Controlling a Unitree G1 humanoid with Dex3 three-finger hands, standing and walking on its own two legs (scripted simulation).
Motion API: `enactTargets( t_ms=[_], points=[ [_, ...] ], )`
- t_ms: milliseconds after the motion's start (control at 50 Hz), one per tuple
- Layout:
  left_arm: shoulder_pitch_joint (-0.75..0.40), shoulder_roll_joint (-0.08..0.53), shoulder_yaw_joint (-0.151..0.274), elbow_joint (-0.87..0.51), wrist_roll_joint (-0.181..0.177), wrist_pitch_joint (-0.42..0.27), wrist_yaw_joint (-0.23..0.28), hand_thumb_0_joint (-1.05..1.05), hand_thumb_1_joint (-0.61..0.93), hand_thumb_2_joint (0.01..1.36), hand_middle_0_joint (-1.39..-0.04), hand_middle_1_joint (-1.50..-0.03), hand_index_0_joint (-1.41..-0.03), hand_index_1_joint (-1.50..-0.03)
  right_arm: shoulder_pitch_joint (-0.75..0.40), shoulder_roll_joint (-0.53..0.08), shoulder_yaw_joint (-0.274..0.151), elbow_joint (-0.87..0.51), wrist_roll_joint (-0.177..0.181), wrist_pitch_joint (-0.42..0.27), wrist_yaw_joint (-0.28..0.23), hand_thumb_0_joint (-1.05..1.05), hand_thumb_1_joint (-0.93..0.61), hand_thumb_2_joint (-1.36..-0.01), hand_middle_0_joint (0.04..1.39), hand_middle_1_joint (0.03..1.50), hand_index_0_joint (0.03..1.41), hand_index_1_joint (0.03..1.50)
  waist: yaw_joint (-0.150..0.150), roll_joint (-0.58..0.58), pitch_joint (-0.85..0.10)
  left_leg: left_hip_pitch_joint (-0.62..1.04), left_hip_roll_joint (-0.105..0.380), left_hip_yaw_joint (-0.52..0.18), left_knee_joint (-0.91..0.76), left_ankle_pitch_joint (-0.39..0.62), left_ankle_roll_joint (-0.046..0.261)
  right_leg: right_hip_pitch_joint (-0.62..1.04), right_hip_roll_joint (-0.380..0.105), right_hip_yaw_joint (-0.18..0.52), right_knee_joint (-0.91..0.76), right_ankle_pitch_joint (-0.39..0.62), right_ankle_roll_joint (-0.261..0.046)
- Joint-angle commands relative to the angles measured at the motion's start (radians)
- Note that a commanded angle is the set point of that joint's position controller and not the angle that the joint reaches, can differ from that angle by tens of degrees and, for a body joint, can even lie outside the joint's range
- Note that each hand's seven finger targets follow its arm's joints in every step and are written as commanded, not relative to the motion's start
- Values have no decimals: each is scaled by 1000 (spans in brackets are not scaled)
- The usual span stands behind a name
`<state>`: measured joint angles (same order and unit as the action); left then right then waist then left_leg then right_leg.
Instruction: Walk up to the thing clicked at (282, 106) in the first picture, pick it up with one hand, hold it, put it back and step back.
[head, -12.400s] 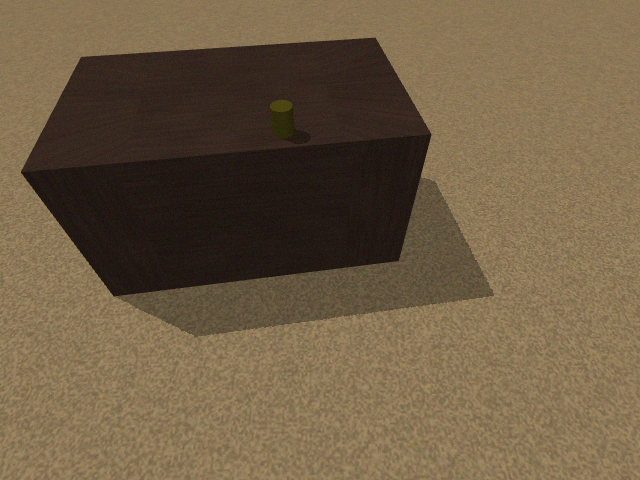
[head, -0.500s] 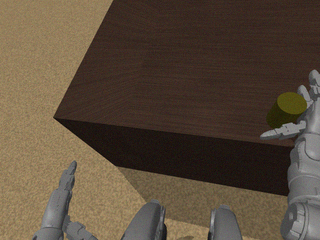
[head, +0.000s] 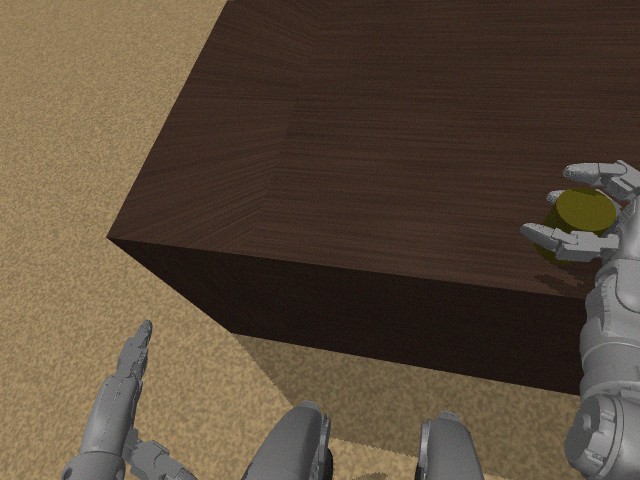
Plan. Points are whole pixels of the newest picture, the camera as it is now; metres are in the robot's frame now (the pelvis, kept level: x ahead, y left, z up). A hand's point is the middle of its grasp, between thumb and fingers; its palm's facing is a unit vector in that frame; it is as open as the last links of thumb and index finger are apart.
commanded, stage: close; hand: right
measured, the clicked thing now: (571, 227) +0.45 -0.24 -0.02
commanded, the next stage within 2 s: settle in 0.08 s
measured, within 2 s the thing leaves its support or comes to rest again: leaves its support in 0.48 s
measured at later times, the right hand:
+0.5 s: hand (583, 215) +0.44 -0.23 +0.02, palm faces +0.25 +0.97 +0.01, open 5.3 cm
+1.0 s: hand (600, 189) +0.45 -0.23 +0.07, palm faces +0.24 +0.97 +0.01, open 5.3 cm
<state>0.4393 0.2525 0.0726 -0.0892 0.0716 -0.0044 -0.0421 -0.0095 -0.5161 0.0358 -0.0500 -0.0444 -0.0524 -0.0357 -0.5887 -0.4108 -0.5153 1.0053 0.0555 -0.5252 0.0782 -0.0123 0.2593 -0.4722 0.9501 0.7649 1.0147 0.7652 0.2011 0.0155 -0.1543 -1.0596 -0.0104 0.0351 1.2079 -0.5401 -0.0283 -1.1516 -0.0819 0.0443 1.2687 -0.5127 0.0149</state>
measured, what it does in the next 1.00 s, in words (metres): stands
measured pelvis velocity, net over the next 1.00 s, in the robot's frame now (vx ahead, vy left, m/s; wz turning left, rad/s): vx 0.01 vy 0.00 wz -0.01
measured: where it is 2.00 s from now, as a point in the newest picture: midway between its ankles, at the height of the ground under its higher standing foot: outside the picture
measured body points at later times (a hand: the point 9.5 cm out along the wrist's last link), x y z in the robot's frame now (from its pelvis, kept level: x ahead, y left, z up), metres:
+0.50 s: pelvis +0.00 +0.00 +0.01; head +0.11 -0.05 +0.44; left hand +0.15 +0.26 +0.03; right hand +0.43 -0.28 +0.02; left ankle +0.02 +0.14 -0.63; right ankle +0.04 -0.12 -0.63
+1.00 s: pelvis +0.01 +0.00 +0.03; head +0.10 -0.04 +0.47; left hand +0.16 +0.26 +0.02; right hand +0.43 -0.28 +0.07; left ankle +0.02 +0.14 -0.63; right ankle +0.04 -0.13 -0.63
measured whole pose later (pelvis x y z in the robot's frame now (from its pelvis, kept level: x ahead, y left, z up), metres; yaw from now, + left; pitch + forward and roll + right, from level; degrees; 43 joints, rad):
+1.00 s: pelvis +0.01 +0.00 +0.03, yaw -1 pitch +18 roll +3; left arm 0.42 0.24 0.04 0.04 0.05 0.00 -0.02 -0.01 -0.53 0.05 -0.05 -0.05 -0.05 -0.04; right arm -0.58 -0.39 -0.46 0.96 0.07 -0.43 0.08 -0.04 0.12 -0.97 0.81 0.93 1.41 1.44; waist 0.16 0.02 -0.14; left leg -0.89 0.00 0.01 1.07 -0.49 -0.03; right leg -0.97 -0.07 0.02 1.12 -0.47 0.01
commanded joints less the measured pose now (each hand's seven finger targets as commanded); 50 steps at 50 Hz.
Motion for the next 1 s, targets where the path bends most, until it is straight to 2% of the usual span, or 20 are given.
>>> enactTargets(
  t_ms=[0, 40, 100, 160, 220, 280, 360, 420, 540, 560, 620, 640, 680, 720, 760, 820, 880, 920, 940, 980],
  points=[
    [82, 146, 100, -186, -5, -57, 21, 0, -516, 16, -36, -41, -51, -25, -290, -231, -27, -198, 10, -67, 9, 0, -193, -867, 1266, 1106, 1269, 1108, -5, -176, -444, 175, -31, -5, -150, 301, 37, 380, 36, -6, -153, 271, -22],
    [82, 168, 118, -199, -2, -51, 19, 0, -517, 16, -37, -43, -53, -26, -289, -257, -49, -214, 13, -61, 4, 0, -231, -1007, 1328, 1230, 1342, 1231, -17, -184, -482, 193, -35, 7, -143, 334, 37, 407, 41, -5, -159, 308, -21],
    [85, 131, 93, -173, -7, -46, 13, 0, -515, 12, -35, -41, -52, -23, -241, -172, -4, -209, 21, -49, 4, 0, -412, -1161, 1444, 1373, 1455, 1374, -29, -191, -408, 164, -36, 12, -143, 310, 41, 384, 40, -8, -177, 293, -16],
    [26, 140, 91, -199, -3, -45, 16, 0, -514, 10, -36, -41, -52, -24, -253, -206, -22, -200, 11, -57, -8, 0, -549, -1281, 1504, 1470, 1514, 1472, -30, -170, -385, 157, -35, 11, -151, 244, 43, 350, 38, -6, -189, 217, -17],
    [37, 169, 132, -197, -4, -48, 23, 0, -537, 44, -47, -51, -52, -46, -291, -198, -6, -249, 10, -73, -4, 0, -419, -1203, 1381, 1369, 1401, 1370, -5, -185, -407, 142, -35, 12, -144, 249, 45, 385, 33, -1, -189, 224, -15],
    [61, 158, 111, -183, -2, -42, 20, 0, -532, 41, -45, -52, -54, -42, -294, -223, -19, -263, 11, -64, -3, 0, -274, -1179, 1340, 1348, 1368, 1348, -24, -190, -442, 179, -36, 11, -152, 294, 40, 409, 37, -7, -183, 272, -17],
    [51, 161, 118, -170, -7, -41, 24, 0, -534, 43, -46, -52, -53, -44, -343, -241, -14, -329, 11, -56, -15, 0, -288, -1167, 1346, 1341, 1371, 1342, -33, -216, -480, 202, -34, 5, -165, 315, 39, 451, 40, -13, -190, 290, -16],
    [32, 141, 99, -140, -9, -45, 27, 0, -541, 49, -48, -52, -51, -49, -366, -204, 19, -367, 18, -51, -15, 0, -288, -1183, 1344, 1352, 1371, 1353, -29, -221, -466, 209, -33, 8, -178, 313, 40, 469, 40, -12, -204, 287, -13],
    [14, 162, 109, -86, -11, -44, 39, 0, -541, 48, -46, -49, -50, -45, -365, -214, 21, -323, 18, -34, -25, 0, -314, -1243, 1366, 1401, 1397, 1402, -27, -199, -449, 222, -33, 14, -203, 321, 39, 516, 38, -9, -238, 309, -14],
    [23, 140, 83, -66, -10, -43, 35, 0, -547, 52, -47, -50, -49, -48, -351, -201, 30, -305, 20, -28, -24, 0, -335, -1247, 1371, 1402, 1401, 1403, -43, -201, -426, 227, -32, 9, -206, 324, 39, 493, 42, -14, -241, 306, -15],
    [2, 157, 94, -104, -15, -45, 41, 0, -547, 52, -46, -48, -48, -47, -373, -201, 38, -313, 21, -24, -19, 0, -352, -1270, 1392, 1426, 1423, 1427, -29, -190, -456, 248, -30, 15, -215, 341, 40, 543, 39, -7, -256, 340, -12],
    [8, 158, 98, -68, -18, -42, 42, 0, -542, 47, -45, -48, -50, -43, -378, -225, 29, -300, 19, -20, -20, 0, -366, -1277, 1393, 1431, 1422, 1432, -39, -190, -429, 244, -31, 14, -223, 331, 40, 535, 39, -12, -264, 324, -13],
    [32, 139, 82, -34, -19, -42, 37, 0, -546, 50, -45, -47, -47, -44, -349, -165, 53, -248, 29, -10, -7, 0, -355, -1269, 1393, 1426, 1422, 1427, -27, -161, -359, 226, -30, 16, -229, 314, 40, 496, 42, -9, -276, 304, -14],
    [2, 140, 71, -82, -18, -49, 40, 0, -546, 49, -46, -47, -48, -44, -388, -218, 24, -299, 29, -14, -8, 0, -368, -1309, 1388, 1452, 1421, 1453, -43, -181, -460, 263, -28, 14, -228, 352, 39, 568, 38, -8, -273, 367, -12],
    [24, 143, 86, -19, -20, -42, 38, 0, -540, 43, -43, -46, -49, -40, -368, -184, 45, -241, 32, -5, 3, 0, -390, -1289, 1398, 1441, 1426, 1442, -39, -175, -373, 234, -28, 14, -231, 330, 42, 528, 41, -11, -285, 345, -9],
    [-8, 149, 80, -82, -22, -51, 41, 0, -543, 45, -44, -45, -48, -42, -422, -222, 29, -312, 30, -6, 1, 0, -384, -1314, 1383, 1455, 1414, 1455, -36, -166, -480, 294, -26, 9, -246, 371, 37, 585, 40, -10, -280, 379, -15],
    [30, 128, 64, -3, -26, -44, 39, 0, -545, 46, -43, -45, -46, -42, -375, -182, 48, -246, 37, 9, 3, 0, -422, -1306, 1372, 1438, 1400, 1439, -50, -167, -372, 266, -27, 8, -254, 337, 39, 541, 44, -17, -304, 335, -12],
    [-21, 157, 87, -64, -28, -53, 45, 0, -547, 47, -45, -46, -47, -45, -427, -250, 14, -330, 35, 0, 0, 0, -400, -1316, 1370, 1448, 1400, 1448, -52, -169, -448, 295, -24, 5, -265, 342, 38, 574, 43, -15, -305, 334, -15],
    [-23, 144, 71, -71, -26, -54, 45, 0, -544, 45, -44, -46, -47, -43, -435, -246, 26, -341, 30, 1, -4, 0, -406, -1314, 1366, 1446, 1395, 1446, -60, -184, -470, 315, -23, -2, -270, 351, 38, 593, 44, -22, -305, 339, -15],
    [7, 121, 53, -11, -25, -51, 41, 0, -544, 45, -43, -44, -46, -42, -394, -173, 51, -277, 41, 10, 1, 0, -420, -1326, 1366, 1453, 1394, 1453, -55, -155, -380, 295, -25, 2, -275, 337, 37, 549, 46, -23, -312, 318, -17]
  ],
)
